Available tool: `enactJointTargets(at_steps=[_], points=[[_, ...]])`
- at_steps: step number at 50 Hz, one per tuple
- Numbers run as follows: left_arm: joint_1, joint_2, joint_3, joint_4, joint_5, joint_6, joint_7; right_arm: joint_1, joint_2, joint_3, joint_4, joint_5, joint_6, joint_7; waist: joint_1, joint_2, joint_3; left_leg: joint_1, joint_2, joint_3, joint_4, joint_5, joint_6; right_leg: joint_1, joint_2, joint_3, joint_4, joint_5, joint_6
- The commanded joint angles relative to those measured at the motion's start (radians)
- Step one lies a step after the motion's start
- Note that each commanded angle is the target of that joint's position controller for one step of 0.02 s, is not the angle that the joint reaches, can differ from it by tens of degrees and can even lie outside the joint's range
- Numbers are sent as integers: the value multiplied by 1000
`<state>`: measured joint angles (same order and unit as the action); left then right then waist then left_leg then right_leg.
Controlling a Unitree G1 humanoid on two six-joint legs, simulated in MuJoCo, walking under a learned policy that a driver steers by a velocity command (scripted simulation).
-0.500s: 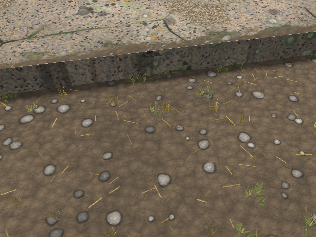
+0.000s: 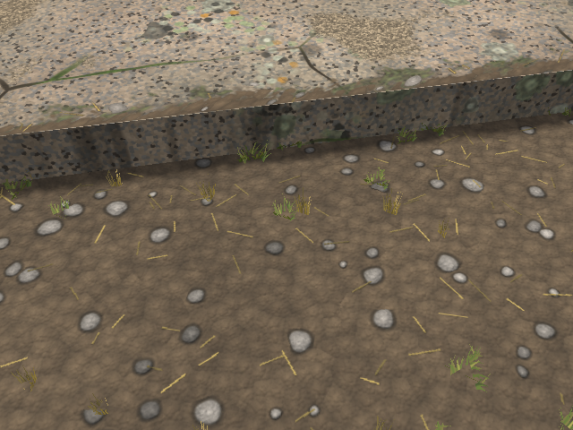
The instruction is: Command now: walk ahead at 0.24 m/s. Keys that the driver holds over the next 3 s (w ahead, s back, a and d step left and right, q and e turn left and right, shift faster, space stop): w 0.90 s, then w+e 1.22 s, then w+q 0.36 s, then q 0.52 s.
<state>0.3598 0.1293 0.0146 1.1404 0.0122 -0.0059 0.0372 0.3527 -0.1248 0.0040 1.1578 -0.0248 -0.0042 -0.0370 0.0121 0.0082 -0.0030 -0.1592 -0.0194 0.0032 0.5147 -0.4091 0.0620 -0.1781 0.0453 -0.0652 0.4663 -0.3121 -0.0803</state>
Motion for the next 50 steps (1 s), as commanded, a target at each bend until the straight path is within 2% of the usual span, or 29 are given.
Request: enactJointTargets(at_steps=[1,2,4,7,9,10,11,12,13,14,16,18,21,25,28,30,31,32,33,34,35,36,37,38,40,43,45,47,50], points=[[184,143,42,18,5,0,-2,-37,-26,-6,-76,-19,-21,16,55,-140,205,-328,2,59,144,-61,26,15,-327,469,-321,-550,-166],[183,146,47,15,10,-5,-4,-67,-44,-11,-96,-20,-31,23,56,-123,202,-337,27,50,205,-32,25,-2,-364,513,-356,-515,-189],[148,158,54,-2,17,-20,-9,-83,-63,-22,-124,-12,-47,36,35,-93,176,-350,54,23,268,-60,26,1,-377,501,-368,-412,-195],[65,154,56,-31,3,-36,-12,-44,-48,-30,-129,4,-62,46,-20,-84,146,-191,35,59,127,8,22,-70,-291,328,-331,-260,-135],[20,155,59,-44,-7,-39,-14,77,-28,-35,-87,10,-65,43,-77,-70,131,62,-22,119,-38,127,18,-212,-216,214,-235,-245,-105],[13,141,56,-52,-4,-44,-16,153,-45,-44,-62,7,-65,37,-102,-40,116,198,-23,99,-81,105,20,-303,-177,171,-142,-253,-89],[-27,94,42,-78,2,-54,-21,254,-100,-60,-45,-5,-71,27,-145,90,101,310,123,-109,-204,-39,42,-420,-105,78,80,-209,-54],[-43,33,25,-122,0,-62,-33,359,-206,-86,-37,-4,-71,20,-168,299,73,370,369,-540,-405,-349,132,-585,2,-53,396,-215,-15],[-62,109,44,-133,35,-60,-42,317,-193,-85,-33,-6,-57,16,-125,187,146,251,420,-623,-418,-403,186,-620,-49,23,573,-220,-31],[-85,106,44,-140,37,-63,-53,216,-164,-75,-69,-4,-59,20,-72,82,188,178,384,-543,-412,-339,176,-629,-89,63,627,-127,-36],[-74,85,43,-130,22,-71,-66,125,-136,-65,-103,4,-79,24,-19,27,168,138,303,-365,-427,-71,135,-568,-122,74,602,19,-16],[-79,91,48,-126,26,-61,-71,144,-107,-53,-92,6,-95,20,-8,32,134,163,250,-234,-413,182,113,-543,-119,44,578,86,9],[-168,79,47,-163,22,-46,-71,216,-100,-43,-64,6,-103,18,-15,58,125,192,224,-130,-377,487,116,-578,-109,5,534,132,30],[-368,60,30,-246,11,-42,-72,223,-108,-36,-65,3,-107,18,-43,86,157,135,190,-51,-378,640,115,-500,-79,-49,285,218,35],[-414,79,29,-275,6,-43,-69,230,-134,-41,-57,4,-111,15,-43,104,155,159,213,-31,-362,755,114,-393,-54,-76,158,234,-3],[-356,107,41,-268,5,-49,-58,203,-155,-47,-58,3,-115,13,-2,101,113,207,227,-7,-266,996,100,-287,-20,-82,125,205,-45],[-267,128,52,-243,5,-54,-51,189,-169,-52,-58,1,-114,11,38,102,63,234,226,7,-157,1115,89,-199,5,-82,115,177,-65],[-119,148,66,-194,5,-62,-43,174,-181,-56,-60,2,-108,10,99,88,-14,225,210,25,14,1140,75,-47,29,-86,65,190,-84],[32,183,83,-146,18,-70,-35,168,-179,-56,-65,7,-104,13,157,67,-91,101,176,42,226,971,63,171,-23,-33,32,180,-106],[164,279,108,-132,44,-73,-28,216,-104,-41,-95,24,-100,24,162,-78,-221,-147,88,85,577,525,41,417,-299,317,-1,-14,-174],[133,300,114,-136,27,-60,-42,275,-85,-50,-97,41,-98,35,108,-210,-303,-379,-75,4,879,-90,26,497,-470,797,-201,-99,-288],[-4,270,105,-157,4,-56,-46,175,-133,-62,-126,23,-93,34,60,-102,-162,-468,8,-65,909,1,43,366,-428,707,-244,-206,-259],[-85,192,84,-172,-2,-64,-49,76,-138,-63,-152,11,-97,38,48,-32,-36,-480,52,-55,857,86,46,212,-396,559,-267,-164,-226],[-115,143,69,-167,3,-75,-49,46,-118,-63,-157,7,-97,40,14,9,34,-437,86,-53,783,130,48,92,-348,452,-296,-44,-189],[-85,93,49,-137,4,-91,-38,80,-80,-61,-149,-18,-72,48,-40,-15,49,-336,116,-51,690,147,31,-22,-281,308,-318,110,-144],[-5,126,48,-109,3,-110,-32,23,-78,-64,-176,-19,-46,57,-52,-38,72,-377,125,-17,605,182,5,-29,-251,216,-336,260,-145],[32,142,47,-105,1,-110,-32,-80,-94,-65,-215,-18,-38,63,-37,-44,95,-456,138,6,525,258,-13,0,-236,179,-359,290,-138],[78,133,40,-101,-3,-106,-34,-191,-102,-64,-257,-13,-39,66,-11,-43,113,-499,138,27,410,331,-34,28,-216,171,-362,359,-133],[139,140,37,-96,-4,-103,-32,-311,-92,-56,-300,-3,-43,69,23,-55,115,-486,104,52,240,406,-56,78,-200,164,-337,466,-118]])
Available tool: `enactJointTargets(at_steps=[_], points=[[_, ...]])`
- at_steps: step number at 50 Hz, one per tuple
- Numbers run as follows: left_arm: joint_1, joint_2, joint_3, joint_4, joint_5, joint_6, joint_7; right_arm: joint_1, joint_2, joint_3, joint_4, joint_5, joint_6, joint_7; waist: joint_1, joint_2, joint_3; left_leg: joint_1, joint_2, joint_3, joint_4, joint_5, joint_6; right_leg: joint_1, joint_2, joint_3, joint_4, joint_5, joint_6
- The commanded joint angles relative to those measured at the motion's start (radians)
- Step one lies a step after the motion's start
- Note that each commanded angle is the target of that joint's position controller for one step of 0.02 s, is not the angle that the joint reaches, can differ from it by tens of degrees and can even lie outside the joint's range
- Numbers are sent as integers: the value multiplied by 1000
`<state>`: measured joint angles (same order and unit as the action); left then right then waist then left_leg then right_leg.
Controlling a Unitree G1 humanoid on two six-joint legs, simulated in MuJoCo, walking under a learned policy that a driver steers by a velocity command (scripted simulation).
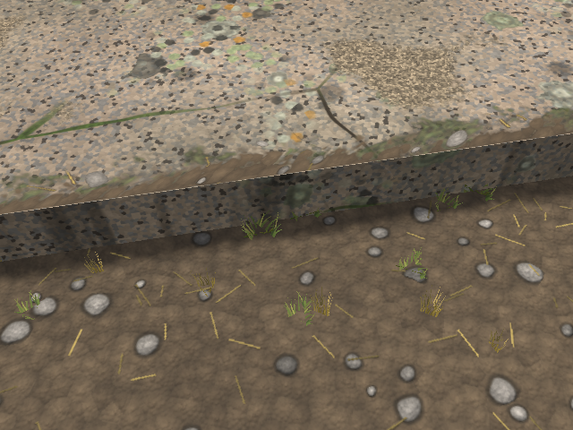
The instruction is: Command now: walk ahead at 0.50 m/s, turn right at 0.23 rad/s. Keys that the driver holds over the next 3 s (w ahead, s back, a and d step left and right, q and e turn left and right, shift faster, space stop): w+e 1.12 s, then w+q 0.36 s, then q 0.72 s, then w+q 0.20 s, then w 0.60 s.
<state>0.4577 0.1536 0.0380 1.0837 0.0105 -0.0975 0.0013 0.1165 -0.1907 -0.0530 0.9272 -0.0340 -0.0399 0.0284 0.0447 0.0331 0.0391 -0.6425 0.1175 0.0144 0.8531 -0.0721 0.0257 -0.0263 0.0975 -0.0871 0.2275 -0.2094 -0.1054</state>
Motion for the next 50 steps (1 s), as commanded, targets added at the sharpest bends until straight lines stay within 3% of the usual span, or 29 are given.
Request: enactJointTargets(at_steps=[1,5,7,9,10,11,12,13,14,15,17,20,22,28,32,35,36,37,38,39,40,41,42,43,44,45,47,50], points=[[61,120,14,-36,-2,-11,5,-105,-26,3,-80,9,-8,3,1,-86,68,-1,-44,45,-137,84,-22,-45,-253,190,-84,394,-91],[104,135,18,-34,8,-3,14,-210,-44,5,-130,15,-19,-1,32,-103,60,-12,-73,40,-233,51,-14,84,-276,234,-8,493,-112],[85,154,25,-43,15,1,20,-207,-64,1,-147,19,-31,-4,13,-115,52,37,-87,29,-281,-11,3,114,-292,258,45,560,-105],[33,180,36,-60,14,2,19,-65,-98,-13,-116,20,-46,-15,-58,-123,-10,260,-134,39,-353,-79,32,78,-271,246,187,727,-71],[9,181,38,-69,6,1,13,95,-127,-28,-70,12,-58,-26,-129,-87,-98,476,-132,38,-414,-27,56,13,-225,212,366,708,-50],[-6,142,29,-105,-8,-2,8,261,-200,-49,-51,-17,-68,-41,-186,-15,-233,741,58,-145,-420,-120,100,-171,-169,179,630,439,-34],[110,20,8,-138,-53,6,10,297,-298,-72,-60,-37,-62,-38,-130,219,-385,1017,358,-581,-482,-150,219,-515,-12,83,969,-266,7],[78,134,34,-127,-24,17,17,234,-219,-60,-74,-15,-42,-33,-116,101,-353,926,332,-673,-552,-245,221,-591,-63,151,1072,-282,-10],[4,142,42,-140,-13,23,13,143,-142,-37,-86,-8,-42,-32,-83,30,-189,773,291,-503,-574,-258,190,-612,-110,156,1070,-188,-8],[-46,119,40,-151,-7,25,5,103,-100,-26,-84,-5,-48,-30,-72,-5,-103,649,245,-372,-610,-179,165,-594,-144,152,1030,-129,-4],[-60,99,46,-160,19,49,-13,110,-69,-16,-59,4,-58,-40,-33,45,-37,522,173,-199,-653,-75,119,-547,-179,144,972,-95,11],[-102,73,44,-189,26,80,-32,169,-77,-18,-31,19,-85,-39,-15,50,-26,504,166,-89,-684,54,120,-576,-190,124,951,-42,23],[-175,77,41,-220,28,88,-42,192,-93,-22,-24,19,-92,-38,-17,42,-9,518,164,-26,-700,98,123,-642,-202,115,920,26,31],[-408,81,22,-313,24,85,-69,247,-122,-26,-8,14,-92,-37,-56,44,42,545,131,149,-711,197,106,-620,-187,32,576,218,37],[-503,100,20,-357,30,83,-80,312,-158,-34,13,13,-74,-50,-82,42,62,676,168,201,-679,286,98,-597,-164,-28,443,139,-1],[-450,124,31,-353,37,84,-70,320,-193,-42,19,10,-51,-57,-50,72,12,759,175,254,-496,690,81,-484,-80,-82,397,-10,-53],[-373,139,40,-333,37,80,-64,319,-208,-45,19,10,-39,-56,-18,76,-34,769,176,262,-365,785,80,-401,-41,-91,377,-53,-75],[-246,159,54,-296,39,70,-55,309,-219,-47,12,15,-28,-54,36,57,-110,720,166,275,-170,747,69,-241,-3,-86,312,-38,-100],[-82,222,80,-247,52,62,-39,297,-210,-43,-13,15,-23,-50,108,-16,-210,528,142,282,112,492,35,19,-75,51,252,-78,-143],[-82,351,108,-260,50,63,-25,326,-87,-17,-99,28,-32,-26,37,-274,-292,35,-36,249,480,-407,-29,366,-394,576,211,-103,-290],[-37,356,109,-280,26,78,-16,190,-165,-32,-133,19,-46,-19,87,-129,-329,-100,-104,22,595,-466,-35,368,-444,821,66,-97,-306],[-88,335,102,-267,20,83,-7,104,-156,-28,-162,30,-58,-14,68,-74,-184,-166,-45,-22,560,-335,-21,269,-418,644,50,12,-271],[-142,280,88,-267,9,77,-5,130,-143,-20,-149,31,-67,-16,17,-27,-104,-108,-8,-24,452,-254,-15,128,-383,540,41,149,-233],[-188,245,78,-274,4,68,-3,148,-144,-22,-135,19,-60,-20,-25,-7,-62,-41,12,-29,385,-242,-20,26,-331,456,30,264,-204],[-213,215,68,-278,-7,59,-2,174,-144,-23,-130,-4,-40,-22,-56,-15,-57,29,20,-34,343,-234,-32,-42,-293,401,20,340,-186],[-219,207,61,-283,-9,48,-4,194,-136,-21,-128,-14,-19,-20,-74,-31,-73,69,18,-36,316,-244,-43,-74,-272,375,11,369,-190],[-183,227,63,-273,-15,30,-7,171,-123,-19,-142,-19,5,-11,-80,-36,-63,66,9,-22,253,-221,-62,-107,-243,346,-6,405,-189],[-110,249,67,-259,-12,26,-9,47,-124,-16,-188,-15,15,-8,-43,-57,-18,-15,2,-9,128,-105,-81,-104,-219,348,-34,367,-165]])
Over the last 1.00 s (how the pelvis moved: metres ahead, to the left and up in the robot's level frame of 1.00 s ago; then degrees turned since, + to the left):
0.45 0.01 0.01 -1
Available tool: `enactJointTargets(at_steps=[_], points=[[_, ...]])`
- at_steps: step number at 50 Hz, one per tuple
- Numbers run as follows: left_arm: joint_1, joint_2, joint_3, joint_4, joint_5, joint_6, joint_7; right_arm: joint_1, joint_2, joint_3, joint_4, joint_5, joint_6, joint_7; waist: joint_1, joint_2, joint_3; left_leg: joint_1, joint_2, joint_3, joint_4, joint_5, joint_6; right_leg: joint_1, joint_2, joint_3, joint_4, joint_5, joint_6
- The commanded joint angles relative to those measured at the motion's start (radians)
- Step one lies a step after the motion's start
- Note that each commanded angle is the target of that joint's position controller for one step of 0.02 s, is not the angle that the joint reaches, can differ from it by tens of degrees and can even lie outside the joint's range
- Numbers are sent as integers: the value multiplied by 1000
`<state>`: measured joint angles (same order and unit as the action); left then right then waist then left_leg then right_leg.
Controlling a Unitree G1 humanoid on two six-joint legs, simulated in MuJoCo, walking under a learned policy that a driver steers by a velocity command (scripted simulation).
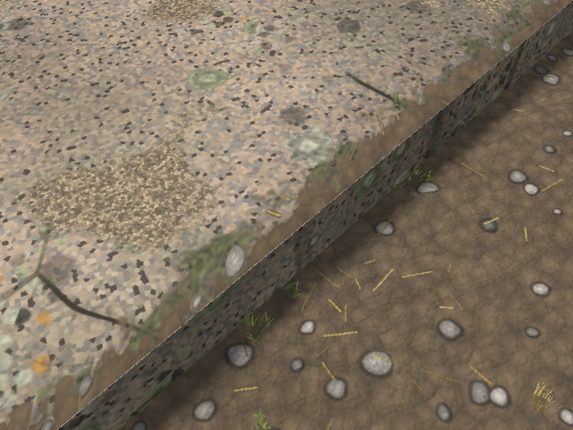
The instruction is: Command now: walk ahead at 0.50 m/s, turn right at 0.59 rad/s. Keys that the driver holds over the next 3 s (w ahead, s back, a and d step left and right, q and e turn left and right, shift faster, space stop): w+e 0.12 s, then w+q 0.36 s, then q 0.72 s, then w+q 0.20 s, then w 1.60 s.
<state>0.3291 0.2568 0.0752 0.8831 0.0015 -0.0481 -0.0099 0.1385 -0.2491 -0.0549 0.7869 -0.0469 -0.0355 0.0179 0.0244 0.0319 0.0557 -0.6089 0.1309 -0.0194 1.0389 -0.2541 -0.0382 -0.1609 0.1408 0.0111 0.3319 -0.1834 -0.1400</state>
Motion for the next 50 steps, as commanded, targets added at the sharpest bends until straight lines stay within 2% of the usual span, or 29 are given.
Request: enactJointTargets(at_steps=[1,6,10,12,13,14,15,16,17,18,19,20,21,24,26,28,32,35,37,38,39,40,41,42,43,44,45,47,50], points=[[44,147,29,-54,-4,-23,2,-19,-70,-13,-63,1,12,1,-7,-64,-24,-76,-16,25,-102,113,-20,47,-259,257,-140,332,-120],[134,156,28,-42,0,-20,8,-180,-70,-2,-121,8,3,8,53,-90,-11,-110,-60,19,-303,238,-12,141,-249,285,-107,348,-93],[168,137,13,-21,11,-29,19,-236,-60,13,-145,15,-15,16,76,-105,3,-27,-83,62,-453,272,45,212,-280,248,-100,454,-65],[135,160,14,-22,18,-35,23,-170,-85,5,-131,18,-22,14,34,-119,-5,94,-111,71,-509,203,92,227,-297,219,-60,594,-33],[123,172,16,-20,21,-38,25,-99,-105,-4,-109,20,-26,7,4,-127,-36,179,-143,84,-517,149,112,244,-295,199,9,758,-18],[113,179,17,-15,28,-37,23,22,-126,-15,-68,24,-32,-4,-50,-115,-97,297,-179,102,-547,114,137,262,-273,163,156,882,-6],[106,172,12,-15,28,-38,22,168,-145,-25,-28,18,-41,-16,-120,-91,-175,481,-151,75,-578,137,168,195,-239,120,349,832,8],[130,111,-6,-49,13,-43,19,311,-221,-43,-12,-4,-45,-27,-153,32,-299,742,67,-223,-577,40,248,-27,-173,73,657,523,34],[235,67,-11,-45,-3,-42,9,316,-293,-67,14,-2,-37,-13,-80,275,-348,897,256,-707,-713,67,391,-331,6,24,943,-283,77],[150,123,-10,-49,35,-43,14,218,-206,-48,0,34,-27,4,-53,95,-220,796,207,-733,-773,-53,363,-431,-76,97,979,-245,61],[57,125,-11,-68,36,-47,8,139,-154,-37,-15,43,-24,8,-40,15,-101,660,173,-558,-778,-19,342,-447,-126,88,939,-156,69],[6,116,-17,-81,37,-52,4,117,-127,-30,-13,37,-27,10,-35,-24,-61,581,121,-462,-790,118,321,-430,-155,73,888,-116,78],[-12,111,-17,-93,45,-45,1,132,-119,-25,1,39,-32,5,-21,-18,-40,531,84,-394,-797,263,306,-408,-172,68,851,-108,94],[-4,81,-30,-110,56,-17,-7,185,-130,-28,38,50,-47,-1,4,21,-82,483,33,-292,-799,482,303,-354,-185,42,774,-121,142],[-45,64,-37,-128,50,-8,-7,202,-150,-32,45,51,-46,-6,7,14,-57,443,22,-246,-788,693,309,-370,-181,16,718,-113,173],[-104,57,-43,-152,44,-2,-1,225,-160,-35,50,47,-39,-8,-5,22,-57,426,-7,-203,-756,841,286,-370,-168,-5,628,-71,194],[-217,55,-51,-193,28,4,8,270,-166,-43,52,49,-16,-16,-52,63,-98,460,-54,-197,-682,845,214,-337,-131,-13,463,42,188],[-254,65,-54,-208,20,-4,24,265,-167,-48,33,35,3,-27,-68,74,-115,482,-65,-240,-602,819,180,-279,-93,0,345,46,175],[-204,89,-48,-202,17,-15,34,227,-173,-53,9,28,10,-33,-41,82,-110,487,-53,-310,-537,767,157,-207,-93,30,227,36,153],[-143,95,-45,-187,18,-26,40,185,-176,-55,-8,36,10,-34,3,70,-113,461,-76,-322,-474,711,133,-113,-99,36,102,124,136],[-76,128,-36,-175,31,-43,51,166,-150,-48,-30,51,3,-31,30,10,-149,382,-123,-306,-349,574,95,46,-196,104,35,329,107],[-17,200,-26,-186,38,-46,64,217,-74,-27,-65,66,-1,-36,14,-181,-263,242,-207,-178,-95,24,58,251,-468,303,105,846,32],[-36,202,-17,-183,8,-18,53,346,-101,-40,-56,68,22,-52,-42,-326,-368,176,-307,-51,85,-462,48,249,-626,481,107,1084,-127],[-78,139,-26,-208,2,-2,44,359,-155,-48,-14,39,42,-58,-54,-164,-311,149,-237,-45,195,-413,37,181,-591,433,89,930,-148],[-125,80,-42,-218,5,5,47,302,-157,-52,-4,23,54,-47,-52,-91,-219,134,-207,-51,215,-339,28,93,-517,334,55,707,-123],[-179,65,-50,-230,15,18,52,267,-146,-53,-11,20,68,-39,-69,-87,-163,142,-183,-47,200,-289,14,14,-456,258,7,509,-84],[-198,78,-48,-230,21,22,61,230,-140,-52,-25,14,81,-29,-67,-132,-116,139,-167,-38,190,-245,3,-41,-421,200,-24,429,-73],[-201,98,-40,-225,31,26,61,222,-123,-44,-35,24,98,-18,-67,-154,-114,173,-179,-8,186,-197,-15,-91,-380,107,-32,422,-75],[-176,106,-31,-212,30,28,58,183,-111,-35,-56,27,105,-10,-53,-161,-137,187,-164,9,59,-189,-13,-60,-392,63,-38,312,-82]])
Over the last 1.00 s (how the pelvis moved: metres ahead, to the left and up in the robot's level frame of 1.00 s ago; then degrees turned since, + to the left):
0.50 -0.11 0.00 -34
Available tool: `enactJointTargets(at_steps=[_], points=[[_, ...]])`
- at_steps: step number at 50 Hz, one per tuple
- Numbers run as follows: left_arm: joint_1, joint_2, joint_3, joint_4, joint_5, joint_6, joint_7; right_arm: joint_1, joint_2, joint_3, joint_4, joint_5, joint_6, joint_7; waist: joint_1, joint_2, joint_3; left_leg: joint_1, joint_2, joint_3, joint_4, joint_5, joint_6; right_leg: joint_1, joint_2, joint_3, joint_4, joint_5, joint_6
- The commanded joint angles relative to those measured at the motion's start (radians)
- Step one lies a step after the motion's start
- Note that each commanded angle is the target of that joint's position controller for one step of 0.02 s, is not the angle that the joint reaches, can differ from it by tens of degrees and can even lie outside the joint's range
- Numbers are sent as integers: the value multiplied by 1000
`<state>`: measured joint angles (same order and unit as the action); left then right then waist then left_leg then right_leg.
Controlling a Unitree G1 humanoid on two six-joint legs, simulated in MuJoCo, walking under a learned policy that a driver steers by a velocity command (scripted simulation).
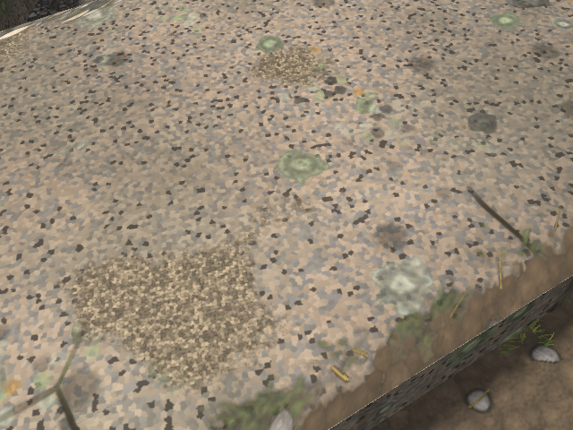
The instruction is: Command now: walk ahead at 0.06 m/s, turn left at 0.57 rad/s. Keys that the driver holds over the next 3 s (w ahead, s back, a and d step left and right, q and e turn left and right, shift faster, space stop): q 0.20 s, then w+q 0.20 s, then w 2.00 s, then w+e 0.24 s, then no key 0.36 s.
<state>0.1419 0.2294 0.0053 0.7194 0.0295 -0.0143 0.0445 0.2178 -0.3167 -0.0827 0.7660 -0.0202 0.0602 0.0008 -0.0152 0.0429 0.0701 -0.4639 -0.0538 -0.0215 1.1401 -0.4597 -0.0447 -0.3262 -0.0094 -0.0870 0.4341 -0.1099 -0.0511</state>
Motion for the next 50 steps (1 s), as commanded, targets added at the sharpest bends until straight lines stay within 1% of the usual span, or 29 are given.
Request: enactJointTargets(at_steps=[1,6,8,9,10,11,12,13,14,16,18,24,26,28,29,30,31,32,33,34,37,40,42,44,45,47,48,49,50], points=[[12,138,42,-46,1,-2,2,88,-37,-2,-43,-2,11,11,-9,-186,-148,57,32,18,-103,14,-3,104,-244,151,-147,169,-169],[37,187,67,-32,12,20,-16,34,-46,12,-79,7,9,24,25,-221,-151,189,35,85,-375,-24,45,97,-277,123,-139,-12,-156],[32,208,77,-28,0,31,-17,81,-39,15,-70,7,-5,28,-8,-192,-145,293,20,112,-563,68,81,50,-270,82,-85,-49,-110],[53,203,80,-21,-2,34,-19,105,-50,13,-61,1,-12,27,-17,-137,-118,350,20,74,-687,132,103,-15,-251,47,-23,-94,-53],[81,161,74,-23,1,37,-28,114,-104,3,-65,-11,-20,19,-15,58,-77,384,162,-167,-870,103,141,-137,-170,-46,179,-247,31],[35,98,54,-94,-1,41,-19,103,-247,-30,-100,-15,-21,12,-22,278,-16,320,433,-578,-953,205,267,-366,17,-65,360,-493,104],[-58,139,61,-107,14,49,-13,137,-238,-43,-81,-32,-18,-5,-68,150,9,209,428,-529,-951,152,335,-308,-9,86,551,-443,90],[-37,141,64,-102,6,50,-25,85,-180,-27,-78,-23,-16,-12,-15,109,20,180,347,-448,-965,-52,311,-301,-25,121,583,-334,81],[-8,155,70,-85,5,41,-38,13,-139,-13,-90,-14,-14,-12,24,107,43,163,269,-381,-990,-125,264,-293,-25,118,563,-243,80],[37,168,78,-49,24,25,-55,-16,-102,-4,-106,-8,-29,-11,28,102,-8,252,199,-318,-969,28,251,-283,-9,94,583,-165,84],[28,143,70,-52,19,14,-63,42,-99,-6,-92,-2,-46,-3,11,56,-48,341,192,-311,-941,129,262,-294,-3,93,536,-155,89],[-40,103,44,-74,8,-5,-56,137,-95,-11,-64,-13,-80,-1,-46,95,-64,388,203,-339,-886,219,276,-188,14,71,245,-218,72],[-25,105,42,-75,1,-16,-50,128,-97,-10,-64,-16,-86,-1,-36,92,-66,338,206,-354,-856,269,271,-87,29,57,157,-250,52],[61,77,35,-52,-5,-33,-35,74,-77,0,-81,-2,-91,-4,37,56,-86,263,185,-348,-783,391,238,112,39,29,-44,-113,28],[100,82,35,-39,6,-47,-24,55,-44,13,-90,9,-100,-7,61,21,-120,200,148,-330,-721,415,202,255,0,72,-89,-53,22],[162,134,43,-34,24,-60,-12,15,10,32,-115,16,-114,-8,97,-81,-158,116,81,-258,-567,369,161,372,-146,229,-154,-120,-4],[216,274,77,-15,19,-48,-14,42,36,40,-145,17,-118,-6,76,-313,-159,-86,-65,-104,-430,65,119,456,-309,520,-219,-174,-109],[256,226,76,11,17,-41,-24,20,-39,26,-132,-6,-106,-12,93,-241,-102,-193,-34,-51,-222,-103,113,437,-378,620,-227,-203,-188],[252,181,64,9,14,-42,-34,25,-47,20,-114,-20,-100,-5,80,-125,-56,-227,-12,-68,-79,-80,106,381,-354,580,-230,-281,-206],[206,148,56,2,11,-42,-40,39,-25,24,-97,-24,-99,5,52,-89,-27,-229,19,-82,-23,-2,103,318,-309,506,-250,-342,-188],[137,113,46,-3,4,-60,-43,50,-1,30,-82,-27,-96,28,10,-143,-45,-175,31,-12,72,147,80,221,-206,304,-248,-25,-154],[145,106,45,11,-5,-73,-48,-17,25,47,-111,-28,-96,32,8,-135,-65,-128,69,47,-66,165,59,187,-186,188,-210,268,-157],[121,107,47,10,-10,-67,-42,8,80,70,-98,-20,-90,23,-8,-205,-96,90,52,101,-223,126,75,78,-147,102,-187,360,-154],[173,119,51,27,-7,-59,-35,-22,63,67,-108,-15,-84,3,15,-200,-87,139,26,115,-384,129,93,111,-181,134,-135,488,-168],[163,135,56,25,-14,-58,-37,39,66,64,-95,-10,-89,-5,-20,-214,-124,206,20,101,-440,201,118,135,-210,163,-78,652,-173],[96,125,58,7,-52,-54,-45,227,44,44,-28,-22,-104,-20,-129,-108,-180,382,-12,134,-731,364,133,134,-130,85,217,686,-129],[49,90,48,-28,-58,-58,-44,309,-2,31,0,-38,-112,-24,-152,-33,-183,546,91,-26,-803,388,147,-63,-86,83,426,397,-76],[103,-31,18,-60,-30,-53,-46,306,-107,13,-15,-35,-116,-24,-69,212,-162,615,375,-389,-847,734,177,-296,49,29,711,-315,-9],[221,9,30,-35,-11,-28,-41,339,-173,-18,1,-13,-100,-26,-64,179,-208,599,460,-571,-898,440,341,-413,63,115,943,-372,-6]])
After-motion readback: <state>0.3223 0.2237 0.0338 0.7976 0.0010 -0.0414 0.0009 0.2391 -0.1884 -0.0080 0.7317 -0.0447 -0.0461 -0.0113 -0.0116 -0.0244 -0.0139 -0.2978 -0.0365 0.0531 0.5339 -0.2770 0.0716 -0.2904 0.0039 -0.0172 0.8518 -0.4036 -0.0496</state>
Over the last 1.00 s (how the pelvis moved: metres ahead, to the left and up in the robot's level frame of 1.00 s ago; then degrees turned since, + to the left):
0.42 0.01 -0.01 17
